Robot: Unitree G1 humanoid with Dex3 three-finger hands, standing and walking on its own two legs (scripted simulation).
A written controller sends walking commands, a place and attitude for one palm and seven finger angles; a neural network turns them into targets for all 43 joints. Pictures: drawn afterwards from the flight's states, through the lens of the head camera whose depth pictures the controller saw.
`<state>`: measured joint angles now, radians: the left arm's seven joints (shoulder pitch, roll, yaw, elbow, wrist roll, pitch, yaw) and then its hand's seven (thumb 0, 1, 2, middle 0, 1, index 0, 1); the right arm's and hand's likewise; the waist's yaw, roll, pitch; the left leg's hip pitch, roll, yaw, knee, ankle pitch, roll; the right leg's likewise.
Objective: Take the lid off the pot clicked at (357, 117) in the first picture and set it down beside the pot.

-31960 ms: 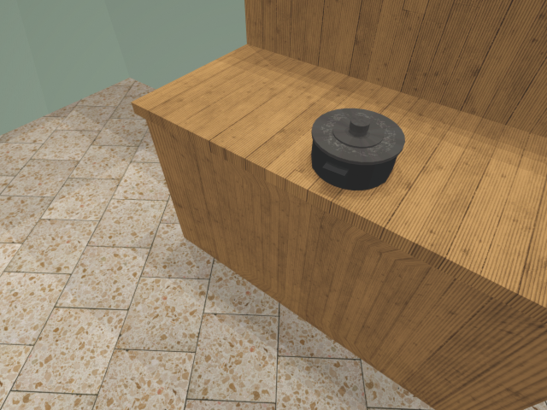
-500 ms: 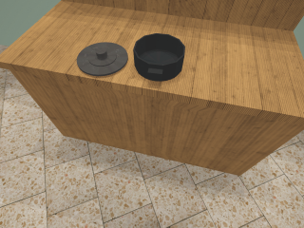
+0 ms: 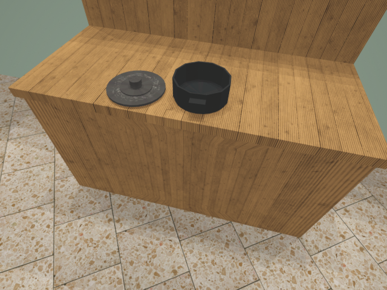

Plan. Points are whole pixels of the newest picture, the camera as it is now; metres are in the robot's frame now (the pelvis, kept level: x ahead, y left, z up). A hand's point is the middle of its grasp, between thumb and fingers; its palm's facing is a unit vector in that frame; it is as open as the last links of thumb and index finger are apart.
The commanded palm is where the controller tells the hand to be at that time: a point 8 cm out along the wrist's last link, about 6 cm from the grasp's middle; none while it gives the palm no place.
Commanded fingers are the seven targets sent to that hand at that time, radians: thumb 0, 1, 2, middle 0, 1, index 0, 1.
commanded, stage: let the arm hang, fingers relaxed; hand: left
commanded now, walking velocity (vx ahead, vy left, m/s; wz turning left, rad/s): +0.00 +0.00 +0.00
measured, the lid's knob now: (135, 81) +0.77 +0.24 -0.01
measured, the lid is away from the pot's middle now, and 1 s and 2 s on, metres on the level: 0.24 0.24 0.24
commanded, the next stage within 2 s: look to check the result in 0.74 s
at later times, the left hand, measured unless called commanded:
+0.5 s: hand out of the picture -0.02 +0.16 -0.18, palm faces +0.06 -0.99 -0.16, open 7.4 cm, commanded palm none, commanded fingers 0.00 0.90 0.90 -0.20 -0.30 -0.20 -0.30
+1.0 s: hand out of the picture +0.00 +0.17 -0.18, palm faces +0.07 -0.98 -0.19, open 7.3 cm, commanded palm none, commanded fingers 0.00 0.90 0.90 -0.20 -0.30 -0.20 -0.30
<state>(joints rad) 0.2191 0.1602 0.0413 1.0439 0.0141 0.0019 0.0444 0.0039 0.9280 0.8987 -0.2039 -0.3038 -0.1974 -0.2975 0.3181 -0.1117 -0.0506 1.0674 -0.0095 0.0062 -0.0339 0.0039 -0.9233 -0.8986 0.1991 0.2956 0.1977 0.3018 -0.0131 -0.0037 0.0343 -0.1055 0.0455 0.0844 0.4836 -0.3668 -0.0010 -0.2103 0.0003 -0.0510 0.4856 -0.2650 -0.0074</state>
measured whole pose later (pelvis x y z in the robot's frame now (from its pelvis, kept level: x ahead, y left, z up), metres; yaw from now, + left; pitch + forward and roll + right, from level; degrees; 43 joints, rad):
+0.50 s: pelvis +0.00 +0.01 +0.00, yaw +0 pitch +0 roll -1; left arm 0.31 0.11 0.03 1.12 0.02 0.00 0.05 0.02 0.92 0.90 -0.20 -0.30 -0.20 -0.30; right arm 0.36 -0.07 -0.04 1.11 0.00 -0.01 -0.04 0.00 -0.91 -0.90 0.20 0.30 0.20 0.30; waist -0.01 0.00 0.04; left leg -0.11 0.03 0.09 0.48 -0.36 0.01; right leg -0.22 -0.01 -0.04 0.48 -0.26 0.00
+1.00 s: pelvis +0.00 +0.00 +0.00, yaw +0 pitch +0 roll -1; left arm 0.30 0.12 0.04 1.11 0.02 -0.01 0.05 0.02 0.93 0.90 -0.20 -0.30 -0.20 -0.30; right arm 0.34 -0.07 -0.04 1.11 0.00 -0.02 -0.04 0.00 -0.91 -0.90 0.20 0.30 0.20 0.30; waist -0.01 0.00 0.04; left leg -0.11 0.03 0.09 0.48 -0.37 0.01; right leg -0.22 -0.01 -0.05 0.50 -0.28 0.00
